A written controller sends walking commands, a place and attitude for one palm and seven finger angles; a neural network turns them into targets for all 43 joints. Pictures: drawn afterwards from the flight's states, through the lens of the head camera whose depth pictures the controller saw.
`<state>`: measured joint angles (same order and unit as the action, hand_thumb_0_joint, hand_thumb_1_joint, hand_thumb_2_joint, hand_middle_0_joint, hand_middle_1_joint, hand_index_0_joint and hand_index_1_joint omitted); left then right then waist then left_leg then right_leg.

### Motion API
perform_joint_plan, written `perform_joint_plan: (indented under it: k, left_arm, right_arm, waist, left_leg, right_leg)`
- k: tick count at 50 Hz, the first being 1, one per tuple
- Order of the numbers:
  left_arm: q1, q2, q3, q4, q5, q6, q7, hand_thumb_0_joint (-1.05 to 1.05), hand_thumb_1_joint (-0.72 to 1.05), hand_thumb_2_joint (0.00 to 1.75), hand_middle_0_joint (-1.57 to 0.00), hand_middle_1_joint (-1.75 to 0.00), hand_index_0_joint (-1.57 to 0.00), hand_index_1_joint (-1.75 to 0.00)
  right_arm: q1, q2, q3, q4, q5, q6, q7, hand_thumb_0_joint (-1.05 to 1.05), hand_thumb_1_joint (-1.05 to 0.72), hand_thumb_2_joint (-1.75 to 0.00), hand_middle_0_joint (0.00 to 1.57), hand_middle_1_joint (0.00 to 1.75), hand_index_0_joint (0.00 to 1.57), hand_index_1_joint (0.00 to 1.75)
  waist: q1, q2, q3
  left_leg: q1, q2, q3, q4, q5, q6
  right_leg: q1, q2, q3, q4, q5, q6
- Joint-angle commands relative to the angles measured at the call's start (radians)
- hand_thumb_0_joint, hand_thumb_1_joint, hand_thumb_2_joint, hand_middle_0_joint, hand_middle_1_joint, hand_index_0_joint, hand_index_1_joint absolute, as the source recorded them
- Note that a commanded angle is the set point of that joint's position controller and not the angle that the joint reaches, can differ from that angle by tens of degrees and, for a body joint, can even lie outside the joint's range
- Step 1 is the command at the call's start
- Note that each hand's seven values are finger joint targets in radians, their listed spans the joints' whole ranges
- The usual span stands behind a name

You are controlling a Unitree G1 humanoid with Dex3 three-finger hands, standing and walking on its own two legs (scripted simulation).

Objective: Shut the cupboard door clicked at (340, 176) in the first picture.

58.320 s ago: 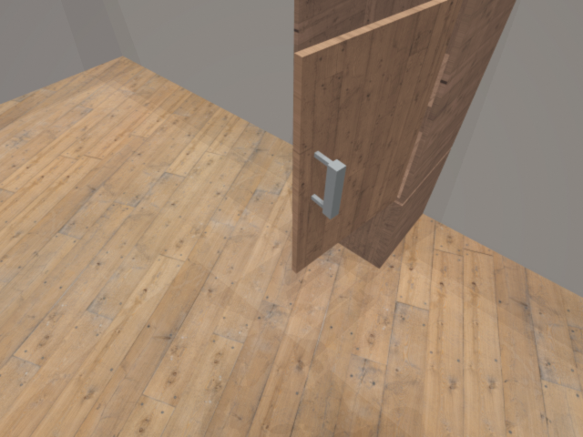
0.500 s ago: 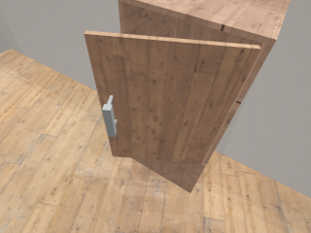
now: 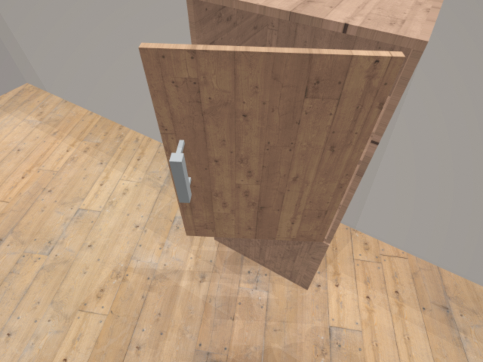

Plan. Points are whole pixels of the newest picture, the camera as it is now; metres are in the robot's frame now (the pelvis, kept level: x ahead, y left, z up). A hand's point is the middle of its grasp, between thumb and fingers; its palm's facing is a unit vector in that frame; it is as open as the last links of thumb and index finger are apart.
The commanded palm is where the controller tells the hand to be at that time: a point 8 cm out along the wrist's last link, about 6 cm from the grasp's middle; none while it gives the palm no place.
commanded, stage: come to a stop and stand still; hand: left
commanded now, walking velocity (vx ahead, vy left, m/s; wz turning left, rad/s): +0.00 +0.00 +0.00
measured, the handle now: (183, 171) +0.49 +0.16 +0.00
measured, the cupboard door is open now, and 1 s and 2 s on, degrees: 28 28 28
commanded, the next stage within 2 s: look again from close up in 0.44 s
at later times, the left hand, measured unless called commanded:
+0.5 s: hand out of the picture -0.06 +0.18 -0.16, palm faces -0.01 -0.98 -0.21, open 7.4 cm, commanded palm none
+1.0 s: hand out of the picture +0.02 +0.18 -0.16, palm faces -0.02 -0.97 -0.24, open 7.4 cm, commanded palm none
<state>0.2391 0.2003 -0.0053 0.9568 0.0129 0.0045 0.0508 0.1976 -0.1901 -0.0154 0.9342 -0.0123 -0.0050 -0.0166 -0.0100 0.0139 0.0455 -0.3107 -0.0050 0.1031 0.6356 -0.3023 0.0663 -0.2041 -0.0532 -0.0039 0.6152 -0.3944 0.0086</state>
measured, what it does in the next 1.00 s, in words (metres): stands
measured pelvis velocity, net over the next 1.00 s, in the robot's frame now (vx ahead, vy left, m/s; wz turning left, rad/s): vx -0.01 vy -0.02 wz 0.01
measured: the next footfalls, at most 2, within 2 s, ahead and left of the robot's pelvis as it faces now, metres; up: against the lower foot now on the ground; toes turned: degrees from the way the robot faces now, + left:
none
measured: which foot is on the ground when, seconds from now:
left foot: down 0.00-1.00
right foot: down 0.00-1.00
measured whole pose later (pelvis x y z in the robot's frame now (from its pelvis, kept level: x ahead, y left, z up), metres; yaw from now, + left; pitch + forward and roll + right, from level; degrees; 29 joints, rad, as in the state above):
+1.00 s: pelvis -0.01 -0.02 +0.01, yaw +0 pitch +0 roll +0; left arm 0.23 0.22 -0.02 1.07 0.02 -0.02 0.02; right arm 0.18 -0.22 -0.01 1.09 -0.01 -0.03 -0.01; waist 0.00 -0.01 0.03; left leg -0.26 -0.01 0.09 0.44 -0.18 0.04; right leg -0.18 -0.01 0.05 0.48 -0.29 0.01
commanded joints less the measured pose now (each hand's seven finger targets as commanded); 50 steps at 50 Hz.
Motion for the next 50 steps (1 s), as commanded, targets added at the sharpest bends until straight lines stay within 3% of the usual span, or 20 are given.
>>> perform_joint_plan:
  k: [1, 3, 5, 8, 16, 21, 38, 50]
  left_arm:
    - [0.063, 0.097, 0.012, -0.038, 0.009, -0.007, -0.006, 0.0, 0.9, 0.9, -0.2, -0.3, -0.2, -0.3]
    - [0.034, 0.115, 0.013, -0.047, 0.009, -0.002, -0.011, 0.0, 0.9, 0.9, -0.2, -0.3, -0.2, -0.3]
    - [0.057, 0.118, 0.015, -0.047, 0.01, -0.004, -0.013, 0.0, 0.9, 0.9, -0.2, -0.3, -0.2, -0.3]
    - [0.087, 0.113, 0.015, -0.035, 0.012, -0.002, -0.015, 0.0, 0.9, 0.9, -0.2, -0.3, -0.2, -0.3]
    - [0.121, 0.11, 0.009, 0.016, 0.009, -0.016, -0.018, 0.0, 0.9, 0.9, -0.2, -0.3, -0.2, -0.3]
    - [0.132, 0.113, 0.007, 0.055, 0.008, -0.024, -0.019, 0.0, 0.9, 0.9, -0.2, -0.3, -0.2, -0.3]
    - [0.091, 0.135, 0.009, 0.098, 0.007, -0.033, -0.02, 0.0, 0.9, 0.9, -0.2, -0.3, -0.2, -0.3]
    - [0.016, 0.182, 0.019, 0.077, 0.005, -0.039, -0.021, 0.0, 0.9, 0.9, -0.2, -0.3, -0.2, -0.3]
  right_arm:
    - [-0.002, -0.119, -0.022, -0.067, -0.003, -0.001, 0.007, 0.0, -0.9, -0.9, 0.2, 0.3, 0.2, 0.3]
    - [0.024, -0.13, -0.026, -0.056, -0.006, 0.004, 0.013, 0.0, -0.9, -0.9, 0.2, 0.3, 0.2, 0.3]
    - [0.03, -0.137, -0.027, -0.046, -0.009, 0.001, 0.014, 0.0, -0.9, -0.9, 0.2, 0.3, 0.2, 0.3]
    - [0.036, -0.145, -0.029, -0.038, -0.01, 0.0, 0.015, 0.0, -0.9, -0.9, 0.2, 0.3, 0.2, 0.3]
    - [0.062, -0.143, -0.025, 0.019, -0.003, -0.012, 0.011, 0.0, -0.9, -0.9, 0.2, 0.3, 0.2, 0.3]
    - [0.072, -0.149, -0.025, 0.056, 0.001, -0.02, 0.008, 0.0, -0.9, -0.9, 0.2, 0.3, 0.2, 0.3]
    - [0.044, -0.157, -0.026, 0.108, 0.003, -0.033, 0.003, 0.0, -0.9, -0.9, 0.2, 0.3, 0.2, 0.3]
    - [-0.007, -0.183, -0.022, 0.11, 0.003, -0.041, 0.001, 0.0, -0.9, -0.9, 0.2, 0.3, 0.2, 0.3]
  waist:
    - [0.019, -0.009, 0.07]
    - [0.001, -0.035, 0.082]
    - [0.01, 0.007, 0.051]
    - [0.017, -0.023, 0.032]
    - [0.015, -0.003, 0.007]
    - [0.014, -0.028, 0.007]
    - [0.011, -0.017, 0.014]
    - [0.014, -0.026, -0.044]
  left_leg:
    - [-0.022, 0.114, -0.184, -0.247, -0.025, 0.005]
    - [-0.021, 0.103, -0.191, -0.297, -0.2, -0.008]
    - [-0.016, 0.114, -0.204, -0.331, -0.228, -0.003]
    - [-0.029, 0.124, -0.219, -0.359, -0.272, 0.0]
    - [0.029, 0.121, -0.211, -0.365, -0.2, -0.003]
    - [0.049, 0.121, -0.204, -0.353, -0.15, -0.005]
    - [0.095, 0.121, -0.176, -0.323, -0.017, -0.017]
    - [0.157, 0.122, -0.145, -0.261, 0.225, -0.021]
  right_leg:
    - [-0.09, -0.006, 0.048, -0.159, -0.007, -0.044]
    - [-0.14, -0.005, 0.061, -0.175, -0.11, -0.044]
    - [-0.123, 0.003, 0.049, -0.157, -0.081, -0.041]
    - [-0.115, 0.011, 0.055, -0.159, -0.094, -0.04]
    - [-0.127, 0.001, 0.102, -0.193, -0.051, -0.048]
    - [-0.125, -0.01, 0.123, -0.216, -0.025, -0.052]
    - [-0.112, -0.029, 0.133, -0.244, 0.075, -0.048]
    - [-0.044, -0.041, 0.136, -0.23, 0.263, -0.044]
